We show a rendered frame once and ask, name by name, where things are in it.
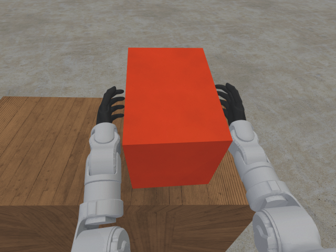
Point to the carton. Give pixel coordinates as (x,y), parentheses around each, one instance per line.
(174,132)

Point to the robot left hand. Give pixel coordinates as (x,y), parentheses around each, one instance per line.
(105,109)

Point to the pedestal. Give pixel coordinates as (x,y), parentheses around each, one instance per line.
(44,145)

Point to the robot left forearm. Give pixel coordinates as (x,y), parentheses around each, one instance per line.
(102,202)

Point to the robot right upper arm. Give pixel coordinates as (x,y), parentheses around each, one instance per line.
(286,229)

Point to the robot right forearm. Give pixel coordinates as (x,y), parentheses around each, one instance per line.
(263,186)

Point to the robot left upper arm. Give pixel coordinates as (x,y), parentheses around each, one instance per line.
(108,239)

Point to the robot right hand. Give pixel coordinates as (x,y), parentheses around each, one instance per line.
(234,108)

